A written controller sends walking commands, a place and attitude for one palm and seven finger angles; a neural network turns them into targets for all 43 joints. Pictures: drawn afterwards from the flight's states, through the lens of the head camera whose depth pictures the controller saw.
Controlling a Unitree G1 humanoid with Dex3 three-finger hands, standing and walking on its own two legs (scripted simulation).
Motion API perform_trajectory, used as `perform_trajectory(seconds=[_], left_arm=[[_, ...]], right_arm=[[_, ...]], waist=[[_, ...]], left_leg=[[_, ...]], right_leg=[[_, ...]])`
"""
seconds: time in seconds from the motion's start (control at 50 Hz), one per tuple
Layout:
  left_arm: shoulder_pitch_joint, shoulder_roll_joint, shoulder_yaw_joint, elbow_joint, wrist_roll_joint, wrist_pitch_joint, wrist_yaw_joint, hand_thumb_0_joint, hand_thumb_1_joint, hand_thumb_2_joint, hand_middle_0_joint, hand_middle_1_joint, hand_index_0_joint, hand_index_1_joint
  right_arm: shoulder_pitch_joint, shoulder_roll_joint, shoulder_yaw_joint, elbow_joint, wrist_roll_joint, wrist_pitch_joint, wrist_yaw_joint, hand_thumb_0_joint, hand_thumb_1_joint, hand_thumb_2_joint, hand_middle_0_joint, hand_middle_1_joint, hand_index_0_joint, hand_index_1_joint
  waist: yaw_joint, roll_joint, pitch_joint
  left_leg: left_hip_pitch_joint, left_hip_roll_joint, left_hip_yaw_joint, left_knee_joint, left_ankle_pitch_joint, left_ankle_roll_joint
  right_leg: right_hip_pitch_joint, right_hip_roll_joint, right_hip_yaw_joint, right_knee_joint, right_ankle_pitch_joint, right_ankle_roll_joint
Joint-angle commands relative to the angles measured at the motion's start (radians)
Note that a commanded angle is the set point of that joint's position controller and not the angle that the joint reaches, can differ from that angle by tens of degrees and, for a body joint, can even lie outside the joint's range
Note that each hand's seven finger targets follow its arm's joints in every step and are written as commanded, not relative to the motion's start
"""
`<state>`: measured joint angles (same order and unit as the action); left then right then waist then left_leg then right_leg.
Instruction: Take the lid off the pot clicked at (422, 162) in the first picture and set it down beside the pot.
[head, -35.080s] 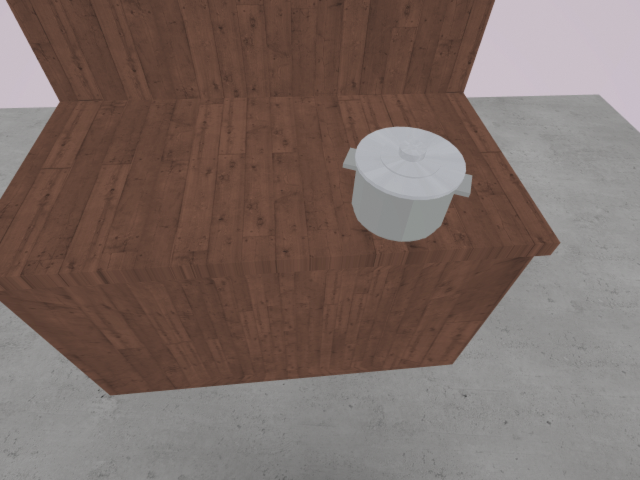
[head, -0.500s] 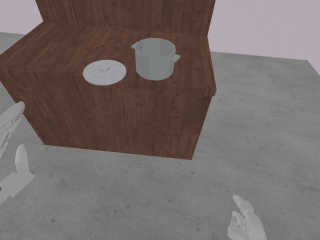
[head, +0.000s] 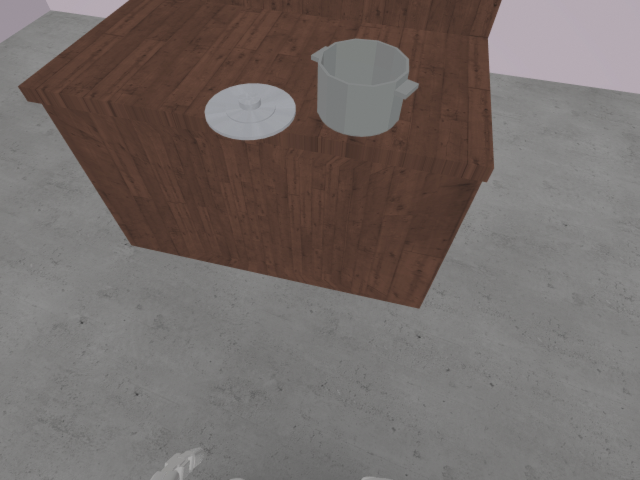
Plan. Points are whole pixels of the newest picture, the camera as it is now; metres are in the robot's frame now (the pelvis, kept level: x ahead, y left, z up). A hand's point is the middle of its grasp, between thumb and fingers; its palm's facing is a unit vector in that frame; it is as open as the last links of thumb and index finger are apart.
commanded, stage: stop stepping back and stand still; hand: left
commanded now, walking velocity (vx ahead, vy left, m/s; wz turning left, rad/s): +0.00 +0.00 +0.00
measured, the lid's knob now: (249, 101) +0.84 +0.15 -0.03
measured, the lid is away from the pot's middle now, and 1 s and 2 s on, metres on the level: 0.24 0.24 0.24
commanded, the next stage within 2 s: let the arm hang, fingers relaxed in 0.66 s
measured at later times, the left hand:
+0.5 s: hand out of the picture +0.11 +0.16 -0.14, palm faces +0.02 -0.97 -0.24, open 7.3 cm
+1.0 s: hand out of the picture +0.12 +0.17 -0.14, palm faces -0.03 -0.98 -0.22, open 7.3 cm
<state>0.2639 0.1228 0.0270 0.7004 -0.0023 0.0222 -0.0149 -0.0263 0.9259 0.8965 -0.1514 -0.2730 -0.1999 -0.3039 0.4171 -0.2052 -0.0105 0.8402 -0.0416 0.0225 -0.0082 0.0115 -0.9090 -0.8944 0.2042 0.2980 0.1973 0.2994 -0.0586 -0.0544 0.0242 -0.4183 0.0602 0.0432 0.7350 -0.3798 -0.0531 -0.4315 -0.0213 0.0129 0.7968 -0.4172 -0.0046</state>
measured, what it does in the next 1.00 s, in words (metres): steps on the spot: left foot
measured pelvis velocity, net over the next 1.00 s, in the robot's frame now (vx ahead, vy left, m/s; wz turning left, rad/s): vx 0.07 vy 0.00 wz -0.07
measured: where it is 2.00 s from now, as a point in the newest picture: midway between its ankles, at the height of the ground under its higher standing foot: outside the picture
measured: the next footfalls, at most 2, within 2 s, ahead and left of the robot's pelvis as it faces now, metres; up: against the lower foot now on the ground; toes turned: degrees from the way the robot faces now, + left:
left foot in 0.28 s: +0.09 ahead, +0.10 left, +0.00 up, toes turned -1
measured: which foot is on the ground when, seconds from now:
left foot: down 0.00-0.00, up 0.02-0.26, down 0.28-1.00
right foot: down 0.00-1.00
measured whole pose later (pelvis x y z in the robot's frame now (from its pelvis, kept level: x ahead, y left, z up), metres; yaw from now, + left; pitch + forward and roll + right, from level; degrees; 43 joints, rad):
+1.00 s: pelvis +0.07 +0.00 +0.03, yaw -4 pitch -1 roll +0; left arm 0.23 0.16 0.03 1.08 0.00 0.00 0.05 0.01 0.93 0.90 -0.20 -0.30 -0.20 -0.30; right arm 0.33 -0.12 -0.02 1.11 -0.01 0.02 -0.04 0.01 -0.91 -0.89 0.20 0.30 0.19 0.30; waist -0.03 0.00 0.06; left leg -0.16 0.00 0.05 0.48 -0.31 0.02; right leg -0.07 0.05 0.03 0.43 -0.35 -0.04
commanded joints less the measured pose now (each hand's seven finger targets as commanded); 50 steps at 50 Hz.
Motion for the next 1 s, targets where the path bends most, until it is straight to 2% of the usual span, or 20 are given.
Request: perform_trajectory(seconds=[0.0,0.02,0.06,0.1,0.16,0.2,0.22,0.24,0.26,0.28,0.3,0.34,0.38,0.42,0.46,0.48,0.52,0.66,0.8,0.98], left_arm=[[0.164,0.264,0.053,0.061,0.024,-0.073,0.034,0.000,0.900,0.900,-0.200,-0.300,-0.200,-0.300],[0.116,0.241,0.051,0.074,0.030,-0.080,0.036,0.000,0.900,0.900,-0.200,-0.300,-0.200,-0.300],[0.077,0.208,0.060,0.107,0.027,-0.077,0.056,0.000,0.900,0.900,-0.200,-0.300,-0.200,-0.300],[0.061,0.180,0.053,0.143,0.027,-0.069,0.066,0.000,0.900,0.900,-0.200,-0.300,-0.200,-0.300],[0.051,0.167,0.046,0.187,0.023,-0.061,0.066,0.000,0.900,0.900,-0.200,-0.300,-0.200,-0.300],[0.030,0.165,0.039,0.214,0.013,-0.058,0.064,0.000,0.900,0.900,-0.200,-0.300,-0.200,-0.300],[0.030,0.152,0.036,0.217,0.006,-0.059,0.063,0.000,0.900,0.900,-0.200,-0.300,-0.200,-0.300],[0.053,0.127,0.027,0.215,0.002,-0.058,0.061,0.000,0.900,0.900,-0.200,-0.300,-0.200,-0.300],[0.060,0.106,0.016,0.217,0.001,-0.055,0.063,0.000,0.900,0.900,-0.200,-0.300,-0.200,-0.300],[0.056,0.093,0.009,0.226,0.006,-0.048,0.066,0.000,0.900,0.900,-0.200,-0.300,-0.200,-0.300],[0.052,0.092,0.007,0.235,0.010,-0.040,0.064,0.000,0.900,0.900,-0.200,-0.300,-0.200,-0.300],[0.031,0.119,0.010,0.261,0.007,-0.035,0.053,0.000,0.900,0.900,-0.200,-0.300,-0.200,-0.300],[0.054,0.144,0.013,0.281,0.012,-0.039,0.055,0.000,0.900,0.900,-0.200,-0.300,-0.200,-0.300],[0.071,0.156,0.015,0.300,0.012,-0.053,0.064,0.000,0.900,0.900,-0.200,-0.300,-0.200,-0.300],[0.069,0.160,0.013,0.311,0.009,-0.058,0.072,0.000,0.900,0.900,-0.200,-0.300,-0.200,-0.300],[0.066,0.153,0.015,0.316,0.009,-0.057,0.074,0.000,0.900,0.900,-0.200,-0.300,-0.200,-0.300],[0.063,0.158,0.019,0.314,0.008,-0.053,0.077,0.000,0.900,0.900,-0.200,-0.300,-0.200,-0.300],[0.036,0.137,0.025,0.314,0.007,-0.040,0.071,0.000,0.900,0.900,-0.200,-0.300,-0.200,-0.300],[0.033,0.131,0.021,0.335,0.005,-0.033,0.070,0.000,0.900,0.900,-0.200,-0.300,-0.200,-0.300],[0.032,0.108,0.011,0.359,0.001,-0.033,0.065,0.000,0.900,0.900,-0.200,-0.300,-0.200,-0.300]], right_arm=[[-0.100,-0.067,-0.054,-0.092,0.029,-0.045,-0.013,0.000,-0.900,-0.900,0.200,0.300,0.200,0.300],[-0.087,-0.055,-0.057,-0.069,0.028,-0.049,-0.010,0.000,-0.900,-0.900,0.200,0.300,0.200,0.300],[-0.098,-0.058,-0.066,-0.037,0.026,-0.043,-0.012,0.000,-0.900,-0.900,0.200,0.300,0.200,0.300],[-0.122,-0.043,-0.064,-0.021,0.033,-0.037,-0.006,0.000,-0.900,-0.900,0.200,0.300,0.200,0.300],[-0.136,-0.014,-0.050,0.009,0.039,-0.032,-0.002,0.000,-0.900,-0.900,0.200,0.300,0.200,0.300],[-0.104,-0.009,-0.049,0.051,0.042,-0.035,0.000,0.000,-0.900,-0.900,0.200,0.300,0.200,0.300],[-0.086,-0.033,-0.051,0.059,0.040,-0.042,-0.004,0.000,-0.900,-0.900,0.200,0.300,0.200,0.300],[-0.091,-0.079,-0.058,0.062,0.035,-0.049,-0.012,0.000,-0.900,-0.900,0.200,0.300,0.200,0.300],[-0.084,-0.114,-0.062,0.063,0.032,-0.046,-0.024,0.000,-0.900,-0.900,0.200,0.300,0.200,0.300],[-0.081,-0.124,-0.061,0.070,0.026,-0.038,-0.028,0.000,-0.900,-0.900,0.200,0.300,0.200,0.300],[-0.114,-0.120,-0.055,0.075,0.025,-0.032,-0.033,0.000,-0.900,-0.900,0.200,0.300,0.200,0.300],[-0.151,-0.089,-0.045,0.087,0.028,-0.029,-0.036,0.000,-0.900,-0.900,0.200,0.300,0.200,0.300],[-0.181,-0.066,-0.045,0.087,0.035,-0.026,-0.034,0.000,-0.900,-0.900,0.200,0.300,0.200,0.300],[-0.181,-0.047,-0.045,0.095,0.038,-0.023,-0.029,0.000,-0.900,-0.900,0.200,0.300,0.200,0.300],[-0.180,-0.037,-0.047,0.105,0.039,-0.018,-0.025,0.000,-0.900,-0.900,0.200,0.300,0.200,0.300],[-0.173,-0.032,-0.047,0.116,0.039,-0.016,-0.025,0.000,-0.900,-0.900,0.200,0.300,0.200,0.300],[-0.157,-0.020,-0.046,0.135,0.040,-0.014,-0.026,0.000,-0.900,-0.900,0.200,0.300,0.200,0.300],[-0.094,-0.023,-0.042,0.182,0.033,-0.023,-0.039,0.000,-0.900,-0.900,0.200,0.300,0.200,0.300],[-0.070,-0.014,-0.037,0.208,0.035,-0.018,-0.044,0.000,-0.900,-0.900,0.200,0.300,0.200,0.300],[-0.031,-0.013,-0.031,0.242,0.032,-0.025,-0.045,0.000,-0.900,-0.900,0.200,0.300,0.200,0.300]], waist=[[0.087,-0.063,-0.134],[0.060,0.013,-0.158],[0.059,-0.081,-0.165],[0.057,-0.112,-0.124],[0.046,-0.089,-0.087],[0.023,-0.087,-0.076],[0.015,-0.047,-0.100],[0.022,0.063,-0.141],[0.019,0.156,-0.163],[0.019,0.162,-0.136],[0.031,0.218,-0.072],[0.043,0.233,-0.019],[0.050,0.122,-0.015],[0.046,-0.036,-0.028],[0.042,-0.103,-0.027],[0.038,-0.101,-0.037],[0.038,-0.025,-0.039],[0.036,0.091,-0.048],[0.042,0.054,0.025],[0.040,0.073,0.030]], left_leg=[[-0.188,-0.036,-0.058,0.248,-0.230,0.028],[-0.174,-0.038,-0.052,0.268,-0.214,0.028],[-0.210,-0.034,-0.063,0.281,-0.205,0.034],[-0.178,-0.037,-0.042,0.175,-0.169,0.041],[-0.033,-0.065,-0.006,-0.070,-0.027,0.050],[0.130,-0.073,-0.003,-0.263,0.208,0.060],[0.237,-0.029,-0.046,-0.321,0.395,0.081],[0.393,0.077,-0.155,-0.278,0.642,0.134],[0.474,0.175,-0.237,-0.253,0.810,0.203],[0.459,0.221,-0.240,-0.271,0.828,0.243],[0.416,0.222,-0.242,-0.281,0.833,0.249],[0.359,0.157,-0.187,-0.289,0.825,0.204],[0.323,0.064,-0.096,-0.226,0.667,0.127],[0.271,0.019,-0.047,-0.175,0.459,0.087],[0.203,-0.007,-0.026,-0.189,0.288,0.071],[0.201,-0.010,-0.022,-0.201,0.269,0.072],[0.218,-0.008,-0.015,-0.207,0.299,0.078],[0.336,0.044,-0.052,-0.229,0.543,0.101],[0.293,0.038,-0.057,-0.260,0.453,0.096],[0.316,0.048,-0.091,-0.313,0.438,0.109]], right_leg=[[0.393,-0.326,0.518,-0.415,0.711,-0.177],[0.411,-0.294,0.458,-0.361,0.846,-0.202],[0.491,-0.265,0.402,-0.291,1.074,-0.204],[0.493,-0.224,0.299,-0.308,1.098,-0.188],[0.463,-0.152,0.209,-0.330,1.023,-0.145],[0.395,-0.104,0.152,-0.307,0.916,-0.084],[0.348,-0.072,0.125,-0.268,0.830,-0.047],[0.206,-0.034,0.089,-0.215,0.661,-0.010],[0.121,-0.001,0.053,-0.202,0.381,0.016],[0.113,0.020,0.041,-0.187,0.087,0.021],[0.092,0.023,0.043,-0.193,-0.005,0.025],[0.155,0.007,0.031,-0.270,0.112,0.013],[0.223,-0.032,0.080,-0.360,0.445,-0.008],[0.297,-0.096,0.152,-0.386,0.774,-0.006],[0.378,-0.125,0.173,-0.387,0.954,0.002],[0.396,-0.123,0.162,-0.380,0.970,0.004],[0.396,-0.114,0.149,-0.375,0.947,0.014],[0.321,-0.059,0.087,-0.368,0.651,-0.016],[0.316,-0.061,0.088,-0.398,0.590,-0.024],[0.293,-0.045,0.075,-0.418,0.416,-0.040]])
